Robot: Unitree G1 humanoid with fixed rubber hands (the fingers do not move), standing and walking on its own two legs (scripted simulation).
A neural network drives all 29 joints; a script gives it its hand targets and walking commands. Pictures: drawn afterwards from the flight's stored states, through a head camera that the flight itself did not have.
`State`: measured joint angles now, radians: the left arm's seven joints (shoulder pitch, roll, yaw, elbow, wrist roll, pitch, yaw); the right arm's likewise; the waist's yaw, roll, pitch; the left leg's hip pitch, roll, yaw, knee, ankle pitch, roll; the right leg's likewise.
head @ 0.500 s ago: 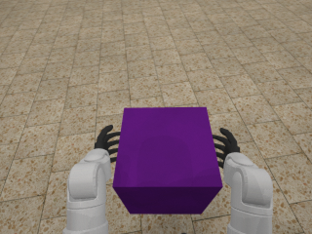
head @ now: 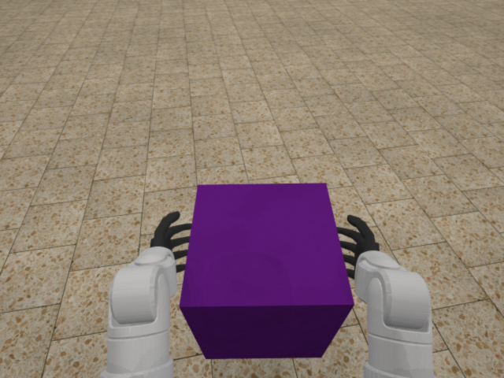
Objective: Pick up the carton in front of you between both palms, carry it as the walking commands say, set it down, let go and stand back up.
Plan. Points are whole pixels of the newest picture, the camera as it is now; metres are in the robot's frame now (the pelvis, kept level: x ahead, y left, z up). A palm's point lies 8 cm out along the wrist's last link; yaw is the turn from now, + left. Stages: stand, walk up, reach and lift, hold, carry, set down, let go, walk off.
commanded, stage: carry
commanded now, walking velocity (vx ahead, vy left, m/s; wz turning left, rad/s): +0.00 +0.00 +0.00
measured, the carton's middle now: (262, 275) +0.29 +0.00 +0.00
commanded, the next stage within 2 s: hold in 1.38 s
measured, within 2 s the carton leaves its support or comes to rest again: neither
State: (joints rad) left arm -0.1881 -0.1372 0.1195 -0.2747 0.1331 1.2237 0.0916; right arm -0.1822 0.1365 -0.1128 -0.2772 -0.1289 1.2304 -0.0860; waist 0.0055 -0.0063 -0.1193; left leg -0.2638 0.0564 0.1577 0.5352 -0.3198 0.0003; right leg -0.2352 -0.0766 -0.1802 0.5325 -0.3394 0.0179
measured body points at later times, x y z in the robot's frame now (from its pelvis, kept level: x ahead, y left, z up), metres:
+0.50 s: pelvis -0.02 +0.01 +0.00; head -0.05 +0.01 +0.45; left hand +0.25 +0.16 +0.07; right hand +0.25 -0.15 +0.07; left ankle -0.04 +0.11 -0.73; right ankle -0.05 -0.11 -0.73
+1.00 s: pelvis -0.06 +0.00 +0.00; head -0.08 +0.01 +0.45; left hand +0.23 +0.16 +0.03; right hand +0.23 -0.14 +0.03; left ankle -0.04 +0.11 -0.73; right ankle -0.05 -0.11 -0.73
